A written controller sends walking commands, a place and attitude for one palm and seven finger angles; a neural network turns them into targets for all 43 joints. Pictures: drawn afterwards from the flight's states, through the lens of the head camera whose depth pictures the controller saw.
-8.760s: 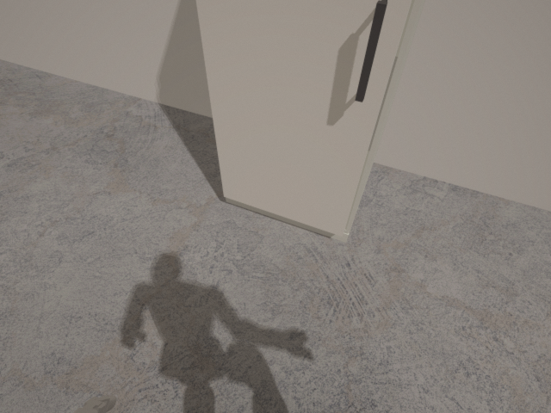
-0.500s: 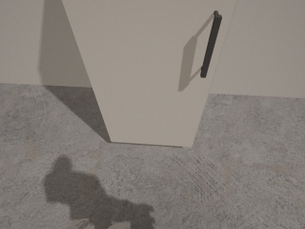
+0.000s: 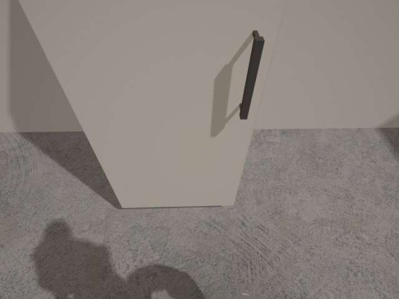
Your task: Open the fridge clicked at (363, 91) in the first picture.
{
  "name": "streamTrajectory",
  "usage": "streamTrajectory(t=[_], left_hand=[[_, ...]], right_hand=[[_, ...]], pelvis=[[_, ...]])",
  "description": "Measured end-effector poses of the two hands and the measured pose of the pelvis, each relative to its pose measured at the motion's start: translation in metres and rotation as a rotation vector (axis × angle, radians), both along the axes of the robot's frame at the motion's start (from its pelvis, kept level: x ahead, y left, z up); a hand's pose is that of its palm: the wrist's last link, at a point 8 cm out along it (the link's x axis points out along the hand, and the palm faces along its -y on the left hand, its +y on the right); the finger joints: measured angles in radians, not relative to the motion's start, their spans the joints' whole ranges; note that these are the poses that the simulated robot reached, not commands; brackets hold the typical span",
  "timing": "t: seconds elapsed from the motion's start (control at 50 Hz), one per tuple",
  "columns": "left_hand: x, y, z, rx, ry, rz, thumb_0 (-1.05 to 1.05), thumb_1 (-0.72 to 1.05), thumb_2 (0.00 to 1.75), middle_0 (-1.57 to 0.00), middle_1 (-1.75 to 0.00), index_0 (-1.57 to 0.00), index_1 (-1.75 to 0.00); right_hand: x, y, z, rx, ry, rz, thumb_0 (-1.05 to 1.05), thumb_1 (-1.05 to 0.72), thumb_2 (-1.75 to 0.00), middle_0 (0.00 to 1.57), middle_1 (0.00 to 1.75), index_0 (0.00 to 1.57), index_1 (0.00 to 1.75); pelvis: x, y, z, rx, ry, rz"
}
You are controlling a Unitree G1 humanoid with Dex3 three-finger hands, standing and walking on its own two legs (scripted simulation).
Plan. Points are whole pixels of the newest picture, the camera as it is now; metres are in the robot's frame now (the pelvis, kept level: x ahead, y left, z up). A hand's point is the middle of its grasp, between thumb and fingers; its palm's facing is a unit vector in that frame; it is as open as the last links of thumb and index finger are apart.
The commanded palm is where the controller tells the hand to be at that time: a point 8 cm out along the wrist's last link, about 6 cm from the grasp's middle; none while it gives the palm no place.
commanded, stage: take the last steps up to it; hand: right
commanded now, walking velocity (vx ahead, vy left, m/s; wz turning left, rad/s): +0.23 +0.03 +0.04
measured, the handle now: (248, 79) +0.63 -0.11 +0.11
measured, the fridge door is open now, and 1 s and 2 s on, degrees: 0 0 0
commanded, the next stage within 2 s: come to a stop and stand still in 0.28 s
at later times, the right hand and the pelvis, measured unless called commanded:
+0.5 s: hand (276, 258) +0.25 -0.18 -0.16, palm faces -0.05 +0.97 -0.24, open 7.4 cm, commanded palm none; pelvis +0.14 +0.00 -0.01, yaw +3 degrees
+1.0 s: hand out of the picture +0.13 -0.24 -0.18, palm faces +0.03 +0.98 -0.19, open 7.4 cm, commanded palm none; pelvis +0.11 -0.05 +0.01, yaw +2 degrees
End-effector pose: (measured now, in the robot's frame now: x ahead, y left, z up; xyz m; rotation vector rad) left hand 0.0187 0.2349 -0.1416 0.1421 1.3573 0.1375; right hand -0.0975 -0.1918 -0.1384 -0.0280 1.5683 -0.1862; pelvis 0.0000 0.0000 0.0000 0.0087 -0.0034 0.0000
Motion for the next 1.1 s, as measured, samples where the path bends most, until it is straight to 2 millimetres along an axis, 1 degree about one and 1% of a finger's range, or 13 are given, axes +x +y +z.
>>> streamTrajectory(t=[0.08,0.12,0.16,0.28,0.38,0.46,0.52,0.58,0.66,0.8,0.86,0.96,1.1], left_hand=[[0.055,-0.023,-0.006,0.029,-0.098,-0.025,0.01,0.91,0.9,-0.2,-0.29,-0.19,-0.3],[0.072,-0.031,-0.003,0.037,-0.147,-0.002,0.01,0.92,0.9,-0.2,-0.29,-0.2,-0.3],[0.081,-0.034,0.003,0.049,-0.179,0.034,0.0,0.93,0.9,-0.2,-0.3,-0.2,-0.3],[0.079,-0.038,0.009,0.044,-0.124,0.065,0.0,0.94,0.9,-0.2,-0.3,-0.2,-0.3],[0.067,-0.043,-0.001,-0.005,-0.024,0.103,0.0,0.92,0.9,-0.2,-0.3,-0.2,-0.3],[0.061,-0.041,-0.014,-0.045,0.051,0.143,0.01,0.91,0.9,-0.2,-0.3,-0.2,-0.3],[0.063,-0.036,-0.026,-0.066,0.098,0.161,0.01,0.91,0.9,-0.2,-0.3,-0.2,-0.3],[0.071,-0.032,-0.025,-0.063,0.124,0.162,0.01,0.91,0.9,-0.2,-0.3,-0.2,-0.3],[0.089,-0.026,-0.02,-0.031,0.109,0.132,0.01,0.91,0.9,-0.2,-0.3,-0.2,-0.3],[0.118,-0.027,-0.011,0.051,-0.026,0.07,0.01,0.91,0.9,-0.2,-0.29,-0.19,-0.3],[0.118,-0.037,-0.001,0.068,-0.072,0.062,0.01,0.91,0.9,-0.2,-0.29,-0.19,-0.3],[0.114,-0.052,0.013,0.068,-0.074,0.046,0.01,0.91,0.9,-0.2,-0.29,-0.2,-0.3],[0.098,-0.051,0.015,0.061,-0.049,0.073,0.01,0.92,0.9,-0.21,-0.3,-0.2,-0.3]], right_hand=[[0.01,-0.018,-0.017,0.027,0.073,-0.014,0.01,-0.9,-0.89,0.2,0.3,0.2,0.3],[0.029,-0.03,-0.02,0.025,0.08,0.016,0.01,-0.9,-0.89,0.2,0.3,0.2,0.3],[0.06,-0.043,-0.018,0.014,0.046,0.053,0.01,-0.9,-0.89,0.2,0.3,0.2,0.3],[0.183,-0.071,-0.006,-0.051,-0.195,0.122,0.01,-0.91,-0.9,0.19,0.3,0.19,0.3],[0.273,-0.068,0.009,-0.087,-0.354,0.174,0.01,-0.91,-0.9,0.19,0.3,0.19,0.29],[0.325,-0.052,0.013,-0.106,-0.424,0.222,0.0,-0.91,-0.9,0.19,0.3,0.19,0.29],[0.346,-0.036,0.008,-0.114,-0.442,0.235,0.0,-0.91,-0.9,0.19,0.3,0.19,0.3],[0.351,-0.023,0.007,-0.095,-0.433,0.23,0.0,-0.91,-0.9,0.19,0.3,0.19,0.3],[0.34,-0.019,0.001,-0.075,-0.407,0.187,0.0,-0.91,-0.89,0.2,0.3,0.2,0.3],[0.306,-0.058,-0.018,-0.075,-0.368,0.138,-0.01,-0.91,-0.89,0.2,0.3,0.2,0.3],[0.283,-0.075,-0.021,-0.072,-0.316,0.123,0.0,-0.91,-0.89,0.2,0.3,0.2,0.3],[0.242,-0.093,-0.011,-0.07,-0.233,0.103,0.0,-0.91,-0.9,0.2,0.3,0.19,0.3],[0.197,-0.09,-0.005,-0.059,-0.104,0.114,0.01,-0.91,-0.9,0.19,0.3,0.19,0.3]], pelvis=[[0.027,-0.02,-0.015,0.003,-0.008,0.009],[0.037,-0.027,-0.014,0.0,-0.018,0.031],[0.047,-0.031,-0.01,0.001,-0.022,0.045],[0.077,-0.035,0.003,-0.006,-0.019,0.048],[0.103,-0.027,0.003,-0.018,-0.022,0.047],[0.127,-0.013,-0.003,-0.029,-0.032,0.051],[0.141,-0.003,-0.011,-0.024,-0.035,0.044],[0.146,0.0,-0.009,-0.013,-0.031,0.027],[0.139,-0.004,-0.008,-0.016,-0.029,0.014],[0.118,-0.027,-0.016,0.005,-0.025,0.008],[0.113,-0.037,-0.013,0.0,-0.035,0.02],[0.112,-0.045,0.002,0.012,-0.023,0.021],[0.108,-0.045,0.008,0.013,-0.012,0.034]])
